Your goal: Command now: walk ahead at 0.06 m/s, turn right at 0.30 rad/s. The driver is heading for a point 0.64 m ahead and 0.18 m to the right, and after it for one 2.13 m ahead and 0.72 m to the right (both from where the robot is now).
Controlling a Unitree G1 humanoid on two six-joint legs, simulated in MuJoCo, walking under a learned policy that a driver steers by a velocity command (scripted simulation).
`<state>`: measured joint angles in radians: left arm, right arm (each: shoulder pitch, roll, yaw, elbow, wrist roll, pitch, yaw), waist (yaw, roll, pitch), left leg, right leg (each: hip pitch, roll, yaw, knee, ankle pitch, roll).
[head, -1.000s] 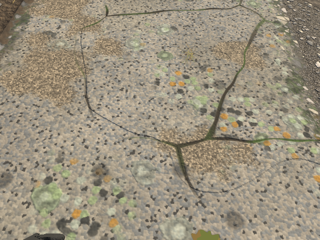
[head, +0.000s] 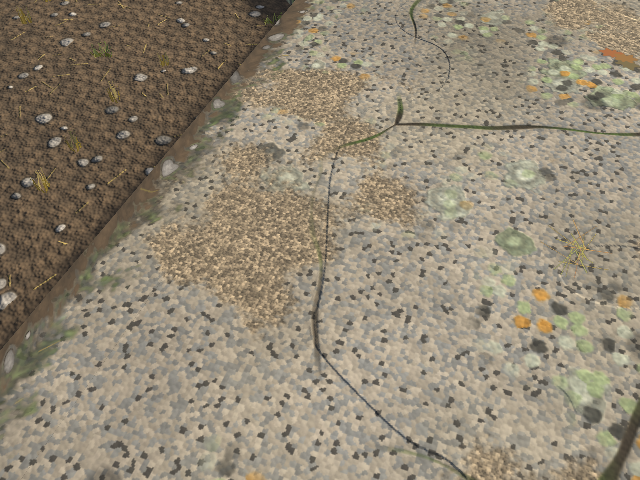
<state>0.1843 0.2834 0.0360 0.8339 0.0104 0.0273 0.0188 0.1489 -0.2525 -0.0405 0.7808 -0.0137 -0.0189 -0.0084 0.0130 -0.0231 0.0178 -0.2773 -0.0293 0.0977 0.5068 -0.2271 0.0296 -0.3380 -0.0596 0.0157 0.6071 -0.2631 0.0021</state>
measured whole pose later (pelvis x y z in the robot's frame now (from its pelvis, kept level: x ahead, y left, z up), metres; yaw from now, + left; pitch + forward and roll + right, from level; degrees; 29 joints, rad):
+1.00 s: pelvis +0.05 -0.05 +0.02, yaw -32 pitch +1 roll +2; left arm 0.36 0.26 0.05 0.72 -0.01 -0.04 0.00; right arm 0.14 -0.34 -0.08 0.80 0.00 -0.07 0.03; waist 0.02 0.04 0.02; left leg -0.59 0.08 0.01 0.94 -0.17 -0.02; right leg -0.07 0.03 0.03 0.31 -0.26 -0.06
